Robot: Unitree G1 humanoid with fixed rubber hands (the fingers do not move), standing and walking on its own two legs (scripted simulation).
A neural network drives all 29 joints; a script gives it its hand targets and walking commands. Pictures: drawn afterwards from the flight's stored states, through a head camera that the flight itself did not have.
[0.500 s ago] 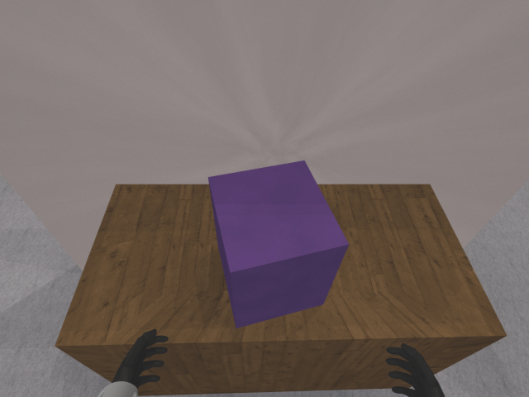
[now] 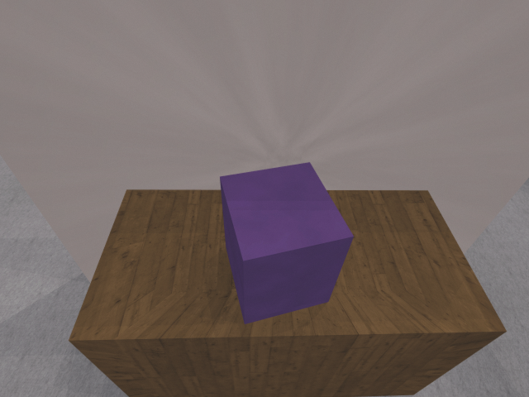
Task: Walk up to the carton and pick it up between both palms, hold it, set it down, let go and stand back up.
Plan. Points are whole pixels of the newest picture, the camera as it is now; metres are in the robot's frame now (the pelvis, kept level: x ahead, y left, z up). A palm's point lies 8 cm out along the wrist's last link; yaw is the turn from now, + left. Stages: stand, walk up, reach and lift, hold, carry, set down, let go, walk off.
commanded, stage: stand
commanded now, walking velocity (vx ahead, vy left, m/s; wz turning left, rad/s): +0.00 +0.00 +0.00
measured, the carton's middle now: (277, 243) +0.44 -0.01 -0.09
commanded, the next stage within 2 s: none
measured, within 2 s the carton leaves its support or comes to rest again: neither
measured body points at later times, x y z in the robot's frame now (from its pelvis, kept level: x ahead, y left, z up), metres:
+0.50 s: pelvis -0.02 +0.02 +0.00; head -0.04 +0.03 +0.45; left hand -0.04 +0.27 -0.15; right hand -0.02 -0.23 -0.14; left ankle +0.05 +0.10 -0.74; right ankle -0.01 -0.12 -0.74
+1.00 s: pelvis +0.00 +0.01 +0.00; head -0.01 +0.02 +0.45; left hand +0.00 +0.24 -0.16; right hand -0.02 -0.24 -0.14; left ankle +0.05 +0.10 -0.74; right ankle +0.00 -0.12 -0.74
